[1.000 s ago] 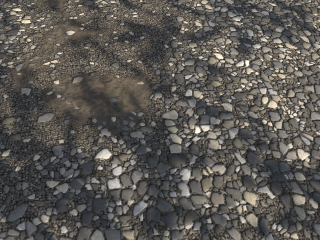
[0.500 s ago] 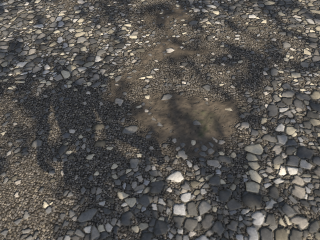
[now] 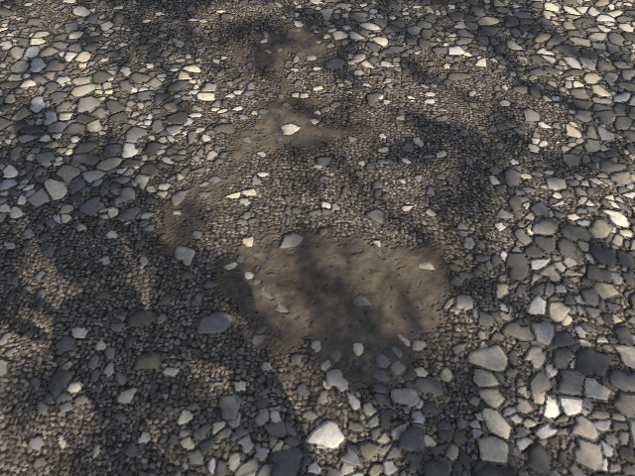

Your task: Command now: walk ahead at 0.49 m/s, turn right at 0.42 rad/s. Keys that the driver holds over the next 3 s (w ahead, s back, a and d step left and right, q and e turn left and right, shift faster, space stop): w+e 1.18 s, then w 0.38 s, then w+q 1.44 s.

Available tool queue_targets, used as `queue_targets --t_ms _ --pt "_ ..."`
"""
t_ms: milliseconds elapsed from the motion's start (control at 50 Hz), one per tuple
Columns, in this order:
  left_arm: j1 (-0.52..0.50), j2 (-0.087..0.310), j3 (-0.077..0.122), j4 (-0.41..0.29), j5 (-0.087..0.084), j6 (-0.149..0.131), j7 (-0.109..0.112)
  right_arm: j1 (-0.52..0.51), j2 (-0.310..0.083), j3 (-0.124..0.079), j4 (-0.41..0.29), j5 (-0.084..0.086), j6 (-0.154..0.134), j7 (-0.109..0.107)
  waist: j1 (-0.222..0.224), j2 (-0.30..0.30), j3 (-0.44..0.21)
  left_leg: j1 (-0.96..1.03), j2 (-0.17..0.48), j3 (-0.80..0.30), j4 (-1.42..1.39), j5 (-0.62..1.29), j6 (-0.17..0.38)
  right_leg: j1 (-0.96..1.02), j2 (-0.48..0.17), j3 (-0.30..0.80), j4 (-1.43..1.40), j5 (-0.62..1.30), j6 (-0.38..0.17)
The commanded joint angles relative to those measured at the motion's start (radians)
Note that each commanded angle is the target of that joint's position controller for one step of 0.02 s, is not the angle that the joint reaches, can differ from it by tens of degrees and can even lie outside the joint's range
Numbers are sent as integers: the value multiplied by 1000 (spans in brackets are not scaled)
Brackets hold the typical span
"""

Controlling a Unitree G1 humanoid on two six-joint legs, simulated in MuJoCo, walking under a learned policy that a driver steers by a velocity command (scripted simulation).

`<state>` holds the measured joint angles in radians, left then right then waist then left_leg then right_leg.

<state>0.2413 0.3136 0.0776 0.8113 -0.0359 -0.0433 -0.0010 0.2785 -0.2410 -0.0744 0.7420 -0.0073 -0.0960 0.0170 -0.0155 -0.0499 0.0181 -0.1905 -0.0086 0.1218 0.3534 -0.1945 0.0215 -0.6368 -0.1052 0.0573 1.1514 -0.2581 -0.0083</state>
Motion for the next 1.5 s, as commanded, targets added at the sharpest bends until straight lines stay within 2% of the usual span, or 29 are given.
queue_targets --t_ms 20,200,240,280,300,320,340,360,420,540,680,740,780,800,820,840,860,880,940,1140,1220,1260,1300,1320,1340,1360,1380,1420,1500 --pt "24 12 4 -62 7 9 2 -65 -112 -30 -42 -6 -32 -10 36 116 17 24 281 -133 -233 197 176 -84 -38 69 -66 132 9" --pt "-225 21 -10 -180 16 3 -59 16 -206 -59 26 27 6 -26 -38 90 90 215 312 54 -174 269 118 -66 2 -73 -465 212 -54" --pt "-201 48 3 -198 16 6 -63 11 -240 -67 28 35 22 -29 -7 117 46 257 313 81 -55 566 99 26 61 -137 -479 98 -89" --pt "38 121 48 -151 10 11 -54 -12 -250 -64 22 43 41 -34 131 121 -95 204 257 130 292 815 54 361 170 -198 -544 89 -145" --pt "205 213 87 -113 8 20 -34 8 -209 -47 2 22 36 -41 192 30 -192 -35 213 132 606 560 -1 680 102 -31 -559 140 -198" --pt "164 330 98 -126 4 11 -28 102 -51 2 -58 -14 10 -32 52 -250 -268 -476 -1 23 972 -372 -71 965 -151 574 -695 -49 -382" --pt "194 257 74 -166 12 -7 -35 11 -131 -3 -68 25 -30 -20 127 -128 -415 -573 -19 -219 1076 -409 -54 1033 -224 818 -853 -163 -419" --pt "167 194 57 -153 19 -20 -39 -80 -180 -15 -93 59 -46 -13 139 -65 -280 -655 25 -222 1064 -314 -31 962 -209 686 -870 -96 -365" --pt "-1 101 25 -194 29 -27 -28 -88 -180 -19 -82 6 -45 -28 21 29 -116 -487 126 -223 850 -138 -15 575 -101 392 -869 207 -293" --pt "38 134 32 -177 19 -28 5 -184 -117 0 -111 -12 -2 -25 24 19 -40 -445 91 -178 527 84 -82 410 -16 222 -914 369 -268" --pt "132 135 34 -140 6 -6 18 -368 -126 5 -158 13 -26 8 96 -40 -12 -336 4 -189 169 256 -69 459 -9 291 -827 193 -206" --pt "119 134 36 -140 9 6 23 -320 -159 -13 -152 18 -40 13 61 -83 -21 -265 -5 -194 121 138 -31 524 -32 371 -743 223 -183" --pt "83 84 19 -162 15 6 19 -134 -204 -40 -116 3 -51 3 -39 -74 -134 34 44 -208 85 153 35 466 43 324 -539 317 -130" --pt "90 29 -2 -189 36 3 18 32 -265 -55 -105 -9 -49 -7 -97 51 -289 313 229 -396 106 108 100 319 114 228 -247 116 -87" --pt "240 -3 -14 -210 -1 -5 18 85 -313 -66 -65 -15 -36 3 -17 418 -377 571 424 -875 -1 -130 254 -35 221 139 40 -350 -30" --pt "221 107 4 -177 -11 -3 21 51 -208 -44 -89 9 -30 5 -42 278 -281 511 420 -889 -42 -327 226 -142 133 159 156 -299 -13" --pt "106 152 18 -191 -2 3 19 12 -156 -29 -96 11 -21 -3 -69 180 -160 388 376 -716 -52 -289 183 -161 102 126 174 -201 -4" --pt "51 138 18 -204 10 6 19 -30 -146 -21 -98 2 -14 -5 -52 108 -94 266 335 -597 -68 -157 163 -128 70 97 156 -134 2" --pt "32 84 17 -224 5 12 3 -63 -118 -11 -73 -5 -16 -10 -7 153 -25 100 258 -388 -136 35 153 -54 8 74 62 -58 3" --pt "-182 13 -15 -280 12 4 -35 -17 -210 -32 15 10 -3 -20 -60 107 32 144 243 -48 -183 286 135 -51 6 -36 -379 273 7" --pt "-254 19 -14 -320 9 4 -55 38 -245 -40 50 33 17 -18 -66 113 58 231 286 -8 -142 407 118 -2 42 -85 -499 177 -41" --pt "-195 54 5 -318 20 6 -54 39 -277 -46 58 43 27 -20 -8 144 7 265 293 20 -17 730 105 131 108 -129 -533 74 -86" --pt "89 141 56 -240 21 14 -36 35 -254 -31 60 40 33 -27 151 117 -142 114 239 76 337 790 57 567 162 -128 -620 173 -148" --pt "218 239 79 -214 24 22 -15 62 -165 1 23 1 23 -25 163 -68 -259 -223 156 89 698 262 5 916 -66 216 -605 201 -234" --pt "185 268 70 -233 18 10 -20 124 -120 26 8 8 -2 -13 89 -208 -430 -457 -3 -87 983 -387 -28 1060 -274 726 -776 81 -396" --pt "166 180 45 -234 24 -1 -30 26 -221 -2 1 45 -18 -1 140 -73 -376 -547 50 -204 1033 -345 -21 1008 -254 645 -818 42 -350" --pt "126 152 34 -225 26 -9 -31 -48 -213 2 -27 63 -26 2 124 -62 -226 -579 86 -182 998 -280 -6 866 -212 480 -823 98 -312" --pt "20 91 14 -219 30 -22 -32 -62 -197 0 -16 26 -19 -11 46 1 -103 -495 155 -178 850 -158 -8 617 -131 294 -857 270 -260" --pt "-7 90 11 -198 34 -48 -25 -12 -151 6 9 14 21 -11 -10 -3 -62 -421 165 -171 741 -43 -45 470 -100 183 -964 353 -273"
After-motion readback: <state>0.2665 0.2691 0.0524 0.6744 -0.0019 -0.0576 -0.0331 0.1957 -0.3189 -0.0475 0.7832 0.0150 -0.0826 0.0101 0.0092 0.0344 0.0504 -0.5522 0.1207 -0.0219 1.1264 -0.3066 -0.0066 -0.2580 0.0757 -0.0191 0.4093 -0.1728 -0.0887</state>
